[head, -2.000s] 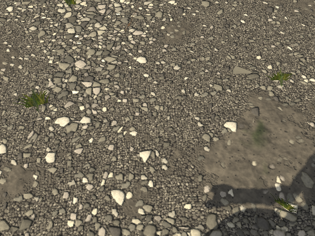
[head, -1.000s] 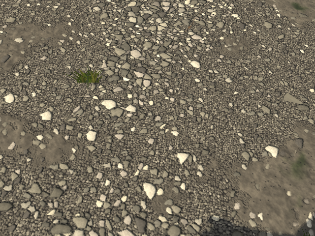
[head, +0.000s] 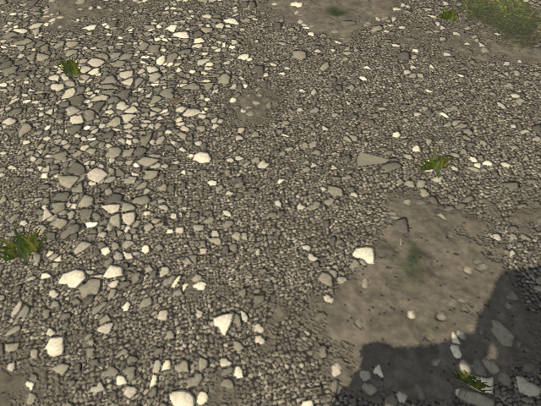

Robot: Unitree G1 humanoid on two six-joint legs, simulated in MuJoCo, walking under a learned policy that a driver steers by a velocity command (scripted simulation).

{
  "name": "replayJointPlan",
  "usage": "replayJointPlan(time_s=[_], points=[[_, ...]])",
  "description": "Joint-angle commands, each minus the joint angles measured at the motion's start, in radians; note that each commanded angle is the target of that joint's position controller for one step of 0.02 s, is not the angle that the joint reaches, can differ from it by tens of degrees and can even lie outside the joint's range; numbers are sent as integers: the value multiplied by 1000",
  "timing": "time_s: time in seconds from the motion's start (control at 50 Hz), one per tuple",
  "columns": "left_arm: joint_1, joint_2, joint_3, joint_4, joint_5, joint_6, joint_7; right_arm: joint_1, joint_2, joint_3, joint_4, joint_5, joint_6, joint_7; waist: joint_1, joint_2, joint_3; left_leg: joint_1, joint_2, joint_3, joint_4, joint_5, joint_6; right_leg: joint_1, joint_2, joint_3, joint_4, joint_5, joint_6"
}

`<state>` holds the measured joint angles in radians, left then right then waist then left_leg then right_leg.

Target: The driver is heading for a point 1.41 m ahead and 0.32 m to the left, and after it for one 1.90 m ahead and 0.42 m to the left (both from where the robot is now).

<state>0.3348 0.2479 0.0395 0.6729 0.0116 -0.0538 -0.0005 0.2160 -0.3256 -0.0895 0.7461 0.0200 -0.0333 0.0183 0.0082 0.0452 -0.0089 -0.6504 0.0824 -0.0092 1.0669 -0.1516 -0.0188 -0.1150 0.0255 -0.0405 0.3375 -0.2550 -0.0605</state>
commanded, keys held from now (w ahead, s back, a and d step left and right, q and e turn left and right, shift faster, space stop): w+q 0.62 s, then w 0.38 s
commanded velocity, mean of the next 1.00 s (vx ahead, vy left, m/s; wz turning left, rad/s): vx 0.46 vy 0.00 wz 0.37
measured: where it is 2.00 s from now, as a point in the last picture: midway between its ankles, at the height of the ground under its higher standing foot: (210, 236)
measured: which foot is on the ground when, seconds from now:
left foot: up 0.00-0.32, down 0.34-0.80, up 0.82-1.00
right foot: down 0.00-0.36, up 0.38-0.78, down 0.80-1.00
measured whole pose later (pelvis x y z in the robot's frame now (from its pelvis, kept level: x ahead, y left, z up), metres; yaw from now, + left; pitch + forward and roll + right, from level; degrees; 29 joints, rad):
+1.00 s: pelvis +0.54 +0.09 -0.01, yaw +26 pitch +1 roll +0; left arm 0.32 0.26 0.04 0.72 0.01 -0.10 -0.02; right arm 0.25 -0.29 -0.05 0.71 0.01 -0.05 0.00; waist 0.02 0.04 0.02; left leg -0.54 0.04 -0.05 1.13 -0.31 0.02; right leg -0.25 0.05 -0.02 0.41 -0.18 -0.05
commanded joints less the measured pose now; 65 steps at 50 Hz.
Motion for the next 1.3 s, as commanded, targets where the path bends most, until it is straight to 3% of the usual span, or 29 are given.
replayJointPlan(time_s=[0.02, 0.12, 0.24, 0.28, 0.32, 0.34, 0.36, 0.38, 0.4, 0.42, 0.44, 0.46, 0.54, 0.62, 0.7, 0.78, 0.8, 0.82, 0.84, 0.86, 0.88, 0.9, 0.92, 0.98, 1.12, 1.18, 1.24, 1.28, 1.3], points=[[-6, 157, 48, -42, 7, -34, 11, -85, -51, -7, -63, 6, -18, 1, 30, -115, 56, -181, 6, -73, -78, 124, -17, 104, -248, 142, -211, 112, -113], [3, 169, 55, -4, -1, -35, 12, -143, -22, 8, -83, 7, -24, 18, 57, -127, 108, -150, -14, -57, -286, 216, -18, 122, -262, 23, -241, 193, -100], [57, 195, 67, 55, -20, -12, 18, -258, 12, 35, -150, 6, -40, 60, 92, -110, 145, -122, -37, 54, -453, 105, 53, 239, -298, -71, -152, 480, -88], [42, 227, 73, 57, -21, -2, 29, -224, -19, 22, -161, 7, -38, 65, 49, -160, 72, 8, -100, 117, -460, 15, 98, 264, -298, -104, -22, 889, -67], [26, 252, 76, 54, -23, 10, 41, -18, -99, -19, -126, 11, -30, 55, -75, -179, -75, 311, -175, 144, -487, -9, 159, 215, -276, -138, 273, 1141, -33], [15, 246, 69, 42, -26, 4, 45, 142, -154, -47, -96, 14, -22, 38, -167, -140, -158, 610, -157, 67, -533, 47, 206, 24, -243, -147, 509, 996, 3], [73, 123, 30, -10, 3, -21, 32, 241, -257, -70, -80, 8, -15, 17, -127, 109, -273, 1023, 120, -402, -529, -25, 361, -424, -95, -122, 912, 158, 69], [64, 113, 11, -24, -8, -63, 15, 245, -235, -55, -99, 4, -27, 18, -120, 119, -449, 1141, 269, -849, -695, -140, 480, -592, 37, 111, 1112, -334, 76], [-60, 186, 33, -55, -49, -85, 1, 218, -171, -38, -94, -3, -31, 17, -159, 50, -326, 1066, 231, -707, -750, -157, 413, -693, -29, 178, 1127, -256, 60], [-101, 183, 26, -77, -54, -97, -2, 156, -139, -28, -97, 5, -34, 15, -120, 1, -185, 900, 189, -566, -765, -119, 371, -701, -75, 158, 1040, -169, 44], [-108, 175, 27, -73, -29, -100, 3, 81, -114, -19, -109, 7, -33, 14, -65, -66, -96, 732, 143, -472, -782, -44, 338, -655, -113, 143, 939, -120, 47], [-95, 184, 35, -69, -10, -92, 7, 28, -87, -8, -126, -2, -34, 11, -26, -50, -46, 608, 107, -406, -810, 45, 328, -589, -138, 139, 878, -82, 58], [-57, 149, 26, -62, 10, -49, 9, -14, -107, -11, -124, -8, -41, -8, 28, -2, 3, 365, 48, -277, -863, 223, 332, -488, -143, 93, 730, -2, 125], [-233, 97, 2, -103, 7, -54, 8, 34, -131, -18, -98, 5, -32, -25, -42, 25, 22, 298, -32, -198, -828, 127, 260, -407, -82, 65, 380, 277, 148], [-301, 129, 11, -114, -19, -71, -15, 118, -123, -12, -59, 10, -24, -27, -86, 55, 1, 427, 37, -277, -764, 25, 232, -367, -61, 92, 215, 356, 125], [-183, 180, 45, -93, -15, -81, -18, 109, -110, -8, -53, -2, -16, -23, -4, 81, -17, 516, 60, -328, -605, 163, 182, -227, -42, 64, 143, 203, 38], [-73, 213, 60, -78, -4, -85, -13, 113, -68, 7, -60, -10, -17, -19, 50, 43, -105, 478, 2, -278, -423, 203, 149, -51, -97, 105, 153, 209, -7], [58, 290, 76, -72, 10, -83, -10, 210, -1, 31, -74, -28, -24, -18, 52, -157, -273, 283, -99, -197, -90, -52, 94, 257, -297, 371, 176, 191, -113], [137, 314, 90, -16, -1, -70, -26, 299, 15, 40, -73, 11, -37, -18, 32, -440, -330, -15, -189, -139, 173, -431, 44, 428, -431, 833, -16, -142, -240], [113, 219, 66, -27, -19, -68, -28, 211, -90, 19, -66, 27, -37, -21, 67, -257, -210, -123, -131, -187, 272, -380, 47, 363, -414, 833, -66, -340, -204], [53, 178, 52, -32, -17, -62, -23, 81, -119, 11, -95, 20, -36, -21, 79, -152, -94, -148, -89, -149, 271, -288, 53, 243, -375, 672, -67, -284, -165], [5, 164, 43, -38, -6, -57, -21, 23, -101, 16, -113, 2, -36, -21, 61, -96, -31, -123, -52, -117, 229, -224, 54, 127, -331, 553, -77, -146, -158], [-27, 148, 36, -35, -2, -56, -20, 8, -82, 16, -121, -10, -38, -19, 35, -99, 5, -95, -18, -110, 161, -173, 52, 52, -292, 477, -96, -47, -158], [-36, 130, 29, -15, -8, -64, -17, 49, -36, 23, -101, -8, -31, -14, -1, -155, -5, -12, 9, -75, 53, -125, 37, -11, -237, 340, -144, 127, -158], [33, 191, 45, 50, -31, -41, -3, -159, 16, 47, -143, -17, -51, -2, 53, -115, 42, 39, -16, -28, -397, 144, -9, -24, -197, 198, -174, 279, -151], [86, 204, 50, 77, -38, -26, 2, -239, 4, 44, -160, -8, -66, 12, 77, -118, 54, 102, -51, -24, -500, 196, -13, -11, -214, 224, -142, 262, -144], [87, 215, 57, 87, -41, -11, 11, -242, -32, 29, -167, -4, -80, 21, 49, -139, 49, 166, -61, -46, -576, 136, 14, 40, -245, 286, -81, 248, -118], [65, 212, 58, 85, -39, -3, 14, -127, -70, 7, -136, -6, -86, 13, -24, -142, -6, 356, -77, -22, -634, 101, 51, 20, -214, 275, 39, 353, -85], [59, 177, 45, 77, -30, -4, 12, 0, -114, -14, -109, -17, -87, 3, -85, -122, -101, 567, -26, -53, -618, 108, 88, -57, -156, 236, 212, 358, -52]])
Velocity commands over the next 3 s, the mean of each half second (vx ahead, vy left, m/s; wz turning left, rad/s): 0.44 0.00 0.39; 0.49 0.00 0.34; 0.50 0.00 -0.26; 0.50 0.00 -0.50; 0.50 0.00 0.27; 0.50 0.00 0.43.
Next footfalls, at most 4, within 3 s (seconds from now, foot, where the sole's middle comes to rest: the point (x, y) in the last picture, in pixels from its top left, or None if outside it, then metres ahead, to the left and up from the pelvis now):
0.34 left None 0.31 0.16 -0.78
0.80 right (290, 354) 0.64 0.04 -0.78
1.30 left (172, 310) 0.78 0.37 -0.78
1.82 right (250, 218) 1.10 0.16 -0.78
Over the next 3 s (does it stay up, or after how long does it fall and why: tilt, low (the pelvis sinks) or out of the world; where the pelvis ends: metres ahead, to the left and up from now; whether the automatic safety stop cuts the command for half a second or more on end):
stays up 1.61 0.32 -0.01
